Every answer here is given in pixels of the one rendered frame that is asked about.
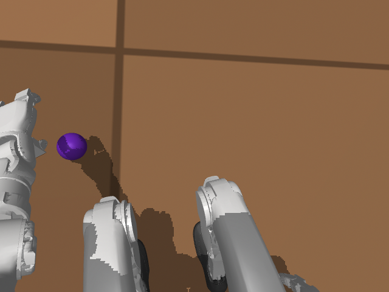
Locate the left robot arm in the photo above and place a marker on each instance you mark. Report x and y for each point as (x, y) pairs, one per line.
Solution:
(17, 240)

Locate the right robot hand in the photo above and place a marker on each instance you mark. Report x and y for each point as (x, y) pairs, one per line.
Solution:
(296, 283)

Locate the right robot foot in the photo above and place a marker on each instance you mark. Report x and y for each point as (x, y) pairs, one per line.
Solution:
(213, 285)

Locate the ball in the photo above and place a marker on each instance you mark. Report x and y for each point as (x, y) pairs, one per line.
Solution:
(71, 146)

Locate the left robot hand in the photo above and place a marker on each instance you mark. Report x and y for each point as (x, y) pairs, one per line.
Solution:
(20, 115)

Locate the left robot foot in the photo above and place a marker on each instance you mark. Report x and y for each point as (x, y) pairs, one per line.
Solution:
(144, 265)

